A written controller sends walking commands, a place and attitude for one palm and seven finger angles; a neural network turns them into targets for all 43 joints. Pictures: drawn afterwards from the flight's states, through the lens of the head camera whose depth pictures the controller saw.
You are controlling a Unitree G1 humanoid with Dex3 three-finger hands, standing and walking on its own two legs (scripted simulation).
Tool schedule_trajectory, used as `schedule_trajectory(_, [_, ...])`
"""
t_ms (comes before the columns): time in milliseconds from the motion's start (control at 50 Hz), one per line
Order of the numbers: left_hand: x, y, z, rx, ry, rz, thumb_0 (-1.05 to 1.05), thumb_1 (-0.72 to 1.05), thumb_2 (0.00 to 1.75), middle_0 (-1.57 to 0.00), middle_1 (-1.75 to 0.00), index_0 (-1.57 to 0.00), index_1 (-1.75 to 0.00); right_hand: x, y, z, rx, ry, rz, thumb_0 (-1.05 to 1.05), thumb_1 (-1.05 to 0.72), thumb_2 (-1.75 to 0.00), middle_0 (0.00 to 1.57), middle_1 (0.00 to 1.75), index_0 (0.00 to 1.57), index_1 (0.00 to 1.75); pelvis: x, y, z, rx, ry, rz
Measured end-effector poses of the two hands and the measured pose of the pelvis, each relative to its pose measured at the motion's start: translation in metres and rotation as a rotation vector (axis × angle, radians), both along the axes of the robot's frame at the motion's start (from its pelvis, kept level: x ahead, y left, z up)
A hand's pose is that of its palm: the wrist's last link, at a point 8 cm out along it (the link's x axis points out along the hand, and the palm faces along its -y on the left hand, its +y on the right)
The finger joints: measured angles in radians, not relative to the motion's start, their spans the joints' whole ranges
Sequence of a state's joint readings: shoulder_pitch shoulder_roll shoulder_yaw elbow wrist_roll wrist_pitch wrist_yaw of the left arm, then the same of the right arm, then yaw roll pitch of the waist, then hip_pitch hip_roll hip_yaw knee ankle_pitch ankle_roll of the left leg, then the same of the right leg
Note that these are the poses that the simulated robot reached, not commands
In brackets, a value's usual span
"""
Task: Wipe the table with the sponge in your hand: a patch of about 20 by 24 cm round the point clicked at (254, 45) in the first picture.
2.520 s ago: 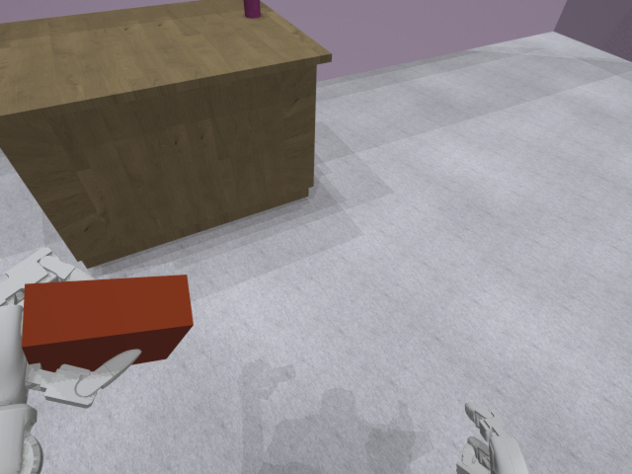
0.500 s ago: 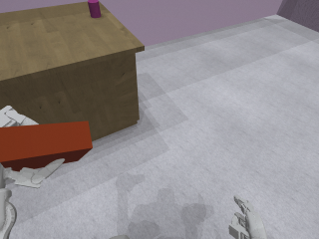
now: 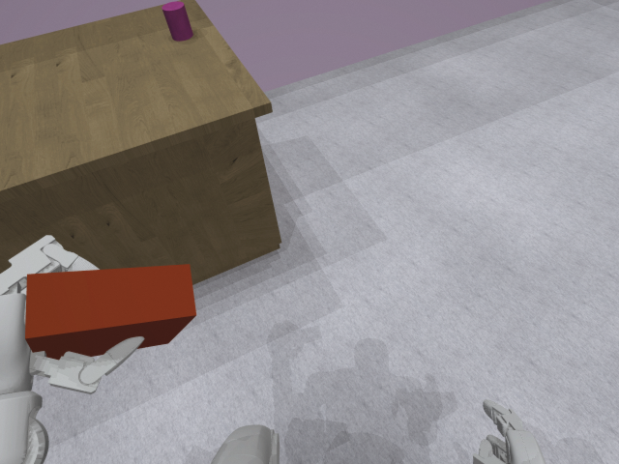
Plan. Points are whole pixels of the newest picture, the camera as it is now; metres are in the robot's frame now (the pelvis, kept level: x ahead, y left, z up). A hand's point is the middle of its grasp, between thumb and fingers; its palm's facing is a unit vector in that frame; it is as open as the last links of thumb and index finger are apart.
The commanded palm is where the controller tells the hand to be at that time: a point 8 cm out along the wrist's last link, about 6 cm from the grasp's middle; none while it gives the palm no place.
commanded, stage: walk to a spot facing it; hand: left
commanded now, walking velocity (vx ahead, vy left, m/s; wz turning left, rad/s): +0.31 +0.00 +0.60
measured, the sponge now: (135, 313) +0.24 +0.18 +0.14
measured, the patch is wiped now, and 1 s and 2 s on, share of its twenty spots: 0.00 0.00 0.00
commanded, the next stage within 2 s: none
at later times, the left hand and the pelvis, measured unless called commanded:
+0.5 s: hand (64, 238) +0.29 +0.23 +0.20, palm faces +0.54 -0.70 -0.47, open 9.2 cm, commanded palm +0.22 +0.27 +0.18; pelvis +0.13 -0.03 -0.01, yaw +13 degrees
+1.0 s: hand (77, 306) +0.23 +0.21 +0.19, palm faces +0.72 -0.50 -0.48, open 9.2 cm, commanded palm +0.15 +0.22 +0.18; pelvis +0.16 -0.10 -0.01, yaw +31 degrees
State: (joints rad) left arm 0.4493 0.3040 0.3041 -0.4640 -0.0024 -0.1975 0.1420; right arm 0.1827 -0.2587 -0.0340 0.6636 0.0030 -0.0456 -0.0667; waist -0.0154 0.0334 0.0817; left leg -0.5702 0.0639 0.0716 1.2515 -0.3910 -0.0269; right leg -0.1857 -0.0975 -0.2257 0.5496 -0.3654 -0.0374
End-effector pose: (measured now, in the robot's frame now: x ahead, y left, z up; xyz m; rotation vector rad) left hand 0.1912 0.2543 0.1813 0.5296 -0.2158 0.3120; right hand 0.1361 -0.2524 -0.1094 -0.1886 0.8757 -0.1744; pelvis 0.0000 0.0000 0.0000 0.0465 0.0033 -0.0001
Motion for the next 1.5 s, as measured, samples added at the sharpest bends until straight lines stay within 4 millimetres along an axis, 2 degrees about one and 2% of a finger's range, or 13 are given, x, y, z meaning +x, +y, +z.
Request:
schedule_trajectory(160, [0.037,0.01,0.029,0.142,-0.063,0.013,-0.01,-0.43,1.02,-0.83,-1.37,-0.84,-1.37,0.069,-0.018,0.021,-0.051,-0.027,0.018,0.01,-0.91,-0.89,0.2,0.3,0.2,0.29,0.056,-0.01,0.001,0.014,0.019,0.043])
schedule_trajectory(260, [0.061,0.03,0.01,0.096,-0.127,0.07,-0.01,-0.43,1.02,-0.83,-1.37,-0.84,-1.37,0.123,0.0,0.009,-0.055,-0.093,0.034,0.01,-0.91,-0.89,0.2,0.3,0.2,0.29,0.098,0.001,-0.022,-0.005,-0.011,0.047])
schedule_trajectory(360, [0.086,0.033,0.001,0.038,-0.156,0.083,-0.01,-0.43,1.02,-0.84,-1.37,-0.84,-1.37,0.165,0.04,0.013,0.037,-0.125,0.141,0.01,-0.91,-0.89,0.2,0.3,0.2,0.29,0.11,-0.011,-0.021,-0.029,-0.047,0.146])
schedule_trajectory(460, [0.063,0.018,0.028,0.093,-0.182,0.099,-0.01,-0.43,1.02,-0.84,-1.37,-0.84,-1.37,0.193,0.06,0.026,0.088,-0.146,0.255,0.01,-0.9,-0.89,0.2,0.3,0.2,0.3,0.124,-0.028,-0.01,-0.068,-0.027,0.205])
schedule_trajectory(560, [0.031,0.004,0.043,0.125,-0.148,0.251,-0.01,-0.43,1.02,-0.84,-1.37,-0.84,-1.36,0.22,0.057,0.025,0.11,-0.135,0.361,0.01,-0.9,-0.89,0.21,0.3,0.21,0.3,0.145,-0.048,-0.002,-0.098,-0.005,0.273])
schedule_trajectory(700, [0.022,-0.019,-0.003,-0.036,-0.062,0.498,-0.01,-0.43,1.02,-0.84,-1.37,-0.84,-1.36,0.261,0.023,0.003,0.083,-0.117,0.475,0.01,-0.9,-0.89,0.21,0.3,0.21,0.3,0.162,-0.089,-0.012,-0.059,-0.029,0.368])
schedule_trajectory(780, [0.031,-0.038,-0.016,-0.118,-0.013,0.497,-0.01,-0.43,1.02,-0.84,-1.37,-0.84,-1.36,0.277,0.002,0.013,0.023,-0.104,0.487,0.01,-0.9,-0.89,0.2,0.3,0.2,0.3,0.166,-0.101,-0.003,-0.014,-0.031,0.424])
schedule_trajectory(860, [0.03,-0.049,0.001,-0.042,-0.01,0.438,-0.01,-0.43,1.02,-0.84,-1.36,-0.84,-1.36,0.289,-0.008,0.032,-0.02,-0.138,0.47,0.01,-0.9,-0.89,0.2,0.3,0.2,0.3,0.167,-0.11,0.003,0.0,-0.013,0.468])
schedule_trajectory(960, [-0.001,-0.042,0.025,0.083,-0.069,0.461,-0.01,-0.43,1.02,-0.84,-1.36,-0.85,-1.36,0.297,-0.002,0.044,-0.065,-0.164,0.507,0.01,-0.9,-0.89,0.2,0.3,0.2,0.29,0.161,-0.11,-0.001,-0.024,0.014,0.52])
schedule_trajectory(1120, [-0.066,-0.025,-0.001,0.016,-0.051,0.613,-0.01,-0.43,1.02,-0.84,-1.36,-0.85,-1.36,0.272,0.044,0.039,-0.007,-0.134,0.644,0.01,-0.91,-0.89,0.2,0.3,0.2,0.29,0.141,-0.108,-0.004,-0.059,-0.021,0.627])
schedule_trajectory(1300, [-0.13,-0.076,0.023,0.032,-0.097,0.714,-0.01,-0.43,1.02,-0.84,-1.36,-0.85,-1.36,0.243,0.078,0.037,0.091,-0.09,0.862,0.01,-0.9,-0.89,0.21,0.3,0.21,0.3,0.129,-0.133,0.005,-0.098,-0.035,0.752])
schedule_trajectory(1380, [-0.152,-0.088,0.023,0.04,-0.078,0.842,-0.01,-0.43,1.01,-0.84,-1.36,-0.85,-1.35,0.248,0.081,0.029,0.118,-0.09,0.911,0.01,-0.9,-0.89,0.21,0.3,0.21,0.3,0.133,-0.147,0.004,-0.093,-0.026,0.795])
schedule_trajectory(1500, [-0.163,-0.111,-0.003,-0.064,-0.054,0.974,-0.01,-0.43,1.01,-0.84,-1.36,-0.85,-1.35,0.27,0.075,0.014,0.077,-0.063,1.009,0.01,-0.9,-0.89,0.21,0.3,0.21,0.3,0.137,-0.168,-0.001,-0.038,-0.007,0.891])
